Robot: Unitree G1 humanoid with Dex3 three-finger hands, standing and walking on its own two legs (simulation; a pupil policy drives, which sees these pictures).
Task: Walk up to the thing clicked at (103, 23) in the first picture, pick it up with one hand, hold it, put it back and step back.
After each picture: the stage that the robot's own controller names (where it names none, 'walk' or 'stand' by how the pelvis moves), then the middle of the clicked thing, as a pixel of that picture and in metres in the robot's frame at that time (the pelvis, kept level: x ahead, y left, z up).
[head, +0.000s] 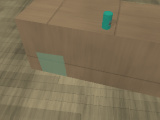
stand; (107, 20) +1.02 -0.19 -0.12
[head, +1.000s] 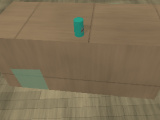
walk; (78, 27) +0.92 +0.06 -0.10
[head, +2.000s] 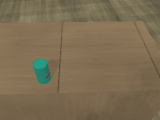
walk; (42, 71) +0.51 +0.21 -0.11
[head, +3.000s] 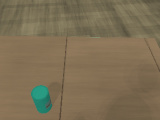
stand; (42, 99) +0.37 +0.17 -0.10
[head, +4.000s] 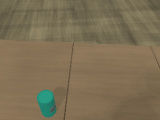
stand; (47, 103) +0.37 +0.16 -0.12
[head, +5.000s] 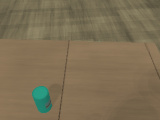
stand; (42, 99) +0.39 +0.18 -0.12
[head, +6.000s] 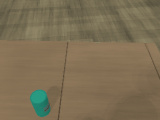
stand; (41, 103) +0.37 +0.19 -0.12
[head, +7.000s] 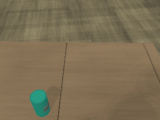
go down; (40, 103) +0.38 +0.19 -0.12
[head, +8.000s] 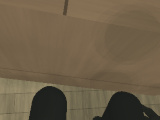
go down; out of the picture +0.48 +0.19 +0.24
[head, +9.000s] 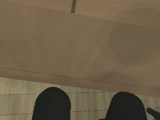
approach; out of the picture +0.47 +0.18 +0.26
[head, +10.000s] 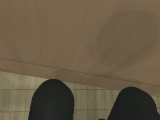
close in; out of the picture +0.47 +0.18 +0.34
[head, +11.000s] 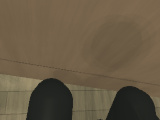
close in; out of the picture +0.47 +0.19 +0.35
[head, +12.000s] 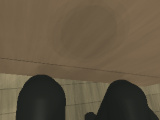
close in; out of the picture +0.46 +0.21 +0.36
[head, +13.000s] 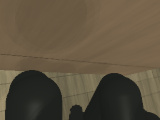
lift; out of the picture +0.46 +0.22 +0.38
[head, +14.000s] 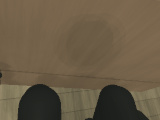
lift; out of the picture +0.47 +0.20 +0.32
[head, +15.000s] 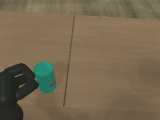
close; (45, 78) +0.41 +0.14 -0.03
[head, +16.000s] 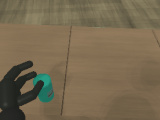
go down; (44, 88) +0.40 +0.16 -0.07
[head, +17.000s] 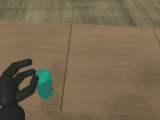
stand; (44, 84) +0.41 +0.16 -0.07
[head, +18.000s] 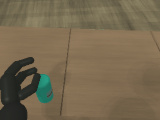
stand; (43, 89) +0.41 +0.16 -0.07
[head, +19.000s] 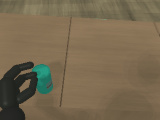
stand; (43, 79) +0.42 +0.15 -0.06
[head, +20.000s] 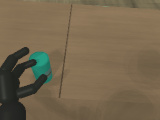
close; (41, 68) +0.43 +0.16 -0.02
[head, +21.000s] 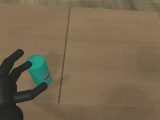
close; (39, 72) +0.42 +0.16 -0.03
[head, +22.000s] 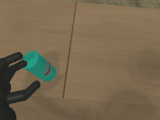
close; (39, 67) +0.42 +0.16 +0.00
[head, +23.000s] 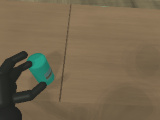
close; (41, 70) +0.42 +0.15 -0.02
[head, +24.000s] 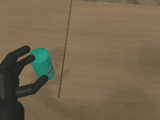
close; (42, 65) +0.43 +0.15 -0.01
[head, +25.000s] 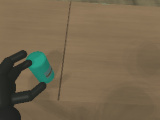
close; (41, 68) +0.42 +0.15 -0.01
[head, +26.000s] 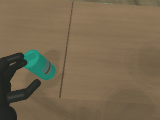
close; (39, 65) +0.43 +0.16 +0.00
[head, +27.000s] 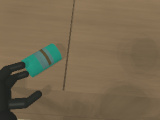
close; (42, 60) +0.43 +0.15 +0.00
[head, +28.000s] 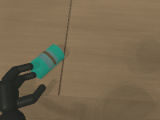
close; (46, 61) +0.44 +0.14 -0.01
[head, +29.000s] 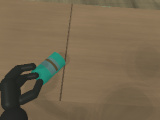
close; (48, 68) +0.44 +0.13 -0.04
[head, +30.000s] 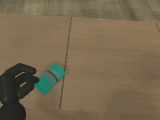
close; (49, 78) +0.43 +0.13 -0.08
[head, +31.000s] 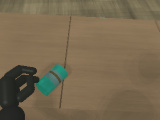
close; (52, 79) +0.43 +0.12 -0.07
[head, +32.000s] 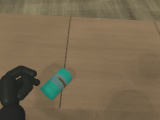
close; (56, 83) +0.41 +0.10 -0.08
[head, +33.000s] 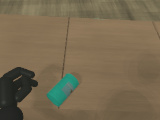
close; (63, 89) +0.39 +0.07 -0.08
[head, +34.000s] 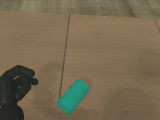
close; (73, 96) +0.35 +0.03 -0.08
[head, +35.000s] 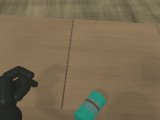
close; (90, 108) +0.31 -0.02 -0.09
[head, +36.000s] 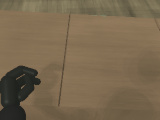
close; out of the picture +0.20 +0.00 -0.67
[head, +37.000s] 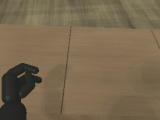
close; out of the picture +0.20 +0.03 -0.70
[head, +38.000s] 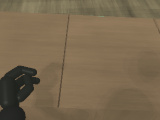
close; out of the picture +0.20 +0.06 -0.67
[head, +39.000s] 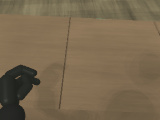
close; out of the picture +0.20 +0.06 -0.68
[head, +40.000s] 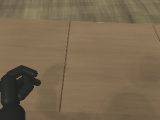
close; out of the picture +0.20 +0.05 -0.69
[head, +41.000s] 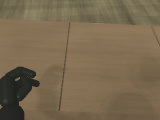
crouch; out of the picture +0.20 +0.03 -0.69
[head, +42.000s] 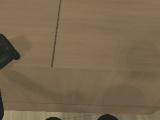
lower; out of the picture +0.27 -0.01 -0.54
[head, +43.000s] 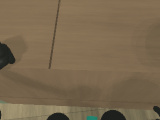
lower; out of the picture +0.25 -0.04 -0.54
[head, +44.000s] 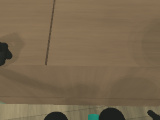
lower; out of the picture +0.26 -0.06 -0.54
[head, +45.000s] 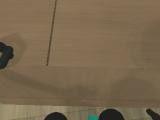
lower; out of the picture +0.26 -0.06 -0.54
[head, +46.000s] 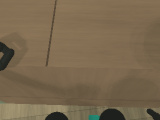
lower; out of the picture +0.25 -0.06 -0.54
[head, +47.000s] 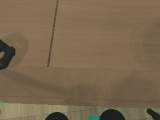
lower; out of the picture +0.25 -0.06 -0.54
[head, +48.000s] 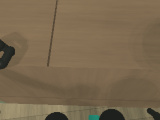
lower; out of the picture +0.25 -0.06 -0.54
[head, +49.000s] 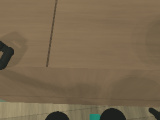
lower; out of the picture +0.25 -0.06 -0.54
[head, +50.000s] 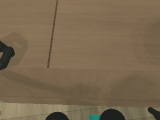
lower; out of the picture +0.25 -0.06 -0.54
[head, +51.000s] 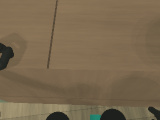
lower; out of the picture +0.25 -0.06 -0.54
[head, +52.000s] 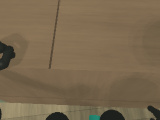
lower; out of the picture +0.25 -0.06 -0.55
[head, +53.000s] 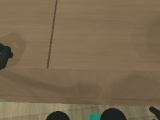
rest; out of the picture +0.25 -0.06 -0.54
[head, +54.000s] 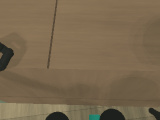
rest; out of the picture +0.25 -0.06 -0.54
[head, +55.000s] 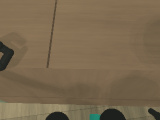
rest; out of the picture +0.25 -0.06 -0.54
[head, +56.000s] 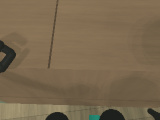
rest; out of the picture +0.25 -0.06 -0.54
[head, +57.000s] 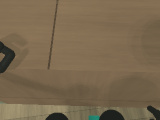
draw back; out of the picture +0.25 -0.06 -0.55
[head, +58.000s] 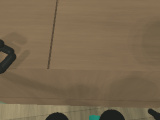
draw back; out of the picture +0.25 -0.06 -0.54
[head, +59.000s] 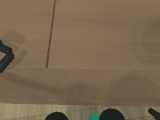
draw back; out of the picture +0.25 -0.06 -0.54
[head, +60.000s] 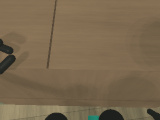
draw back; out of the picture +0.25 -0.06 -0.54
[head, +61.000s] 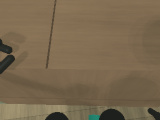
draw back; out of the picture +0.25 -0.06 -0.54
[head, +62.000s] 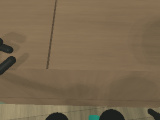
draw back; out of the picture +0.25 -0.06 -0.54
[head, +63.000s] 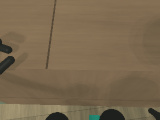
draw back; out of the picture +0.25 -0.06 -0.54
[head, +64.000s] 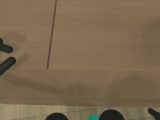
draw back; out of the picture +0.25 -0.06 -0.54
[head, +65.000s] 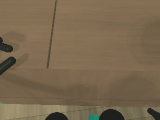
draw back; out of the picture +0.25 -0.06 -0.54
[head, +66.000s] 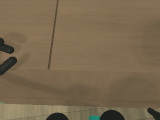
draw back; out of the picture +0.25 -0.06 -0.54
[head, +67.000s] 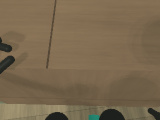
draw back; out of the picture +0.25 -0.06 -0.54
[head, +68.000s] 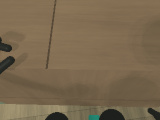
draw back; out of the picture +0.25 -0.06 -0.54
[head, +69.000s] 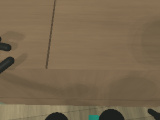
draw back; out of the picture +0.25 -0.06 -0.54
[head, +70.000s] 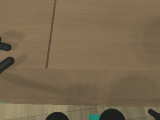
draw back; out of the picture +0.25 -0.06 -0.54
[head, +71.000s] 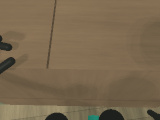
draw back; out of the picture +0.25 -0.06 -0.54
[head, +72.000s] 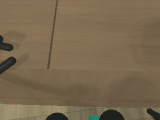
draw back; out of the picture +0.25 -0.06 -0.54
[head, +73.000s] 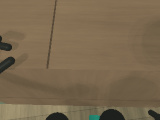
draw back; out of the picture +0.25 -0.06 -0.54
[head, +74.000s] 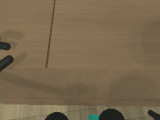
draw back; out of the picture +0.25 -0.06 -0.54
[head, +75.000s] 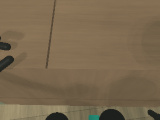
draw back; out of the picture +0.25 -0.06 -0.54
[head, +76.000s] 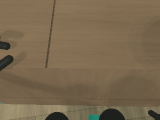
draw back; out of the picture +0.25 -0.06 -0.54
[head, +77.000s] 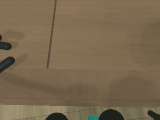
draw back; out of the picture +0.25 -0.06 -0.54
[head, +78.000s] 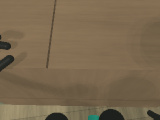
draw back; out of the picture +0.25 -0.06 -0.54
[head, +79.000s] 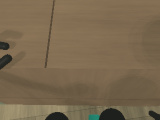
draw back; out of the picture +0.25 -0.06 -0.54
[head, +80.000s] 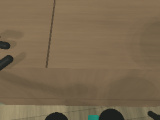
draw back; out of the picture +0.25 -0.06 -0.54
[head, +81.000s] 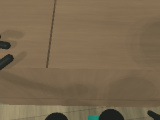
draw back; out of the picture +0.25 -0.06 -0.54
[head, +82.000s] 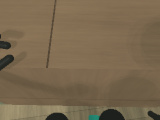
draw back; out of the picture +0.25 -0.06 -0.54
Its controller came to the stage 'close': yes
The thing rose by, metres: 0.01
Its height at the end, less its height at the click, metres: -0.63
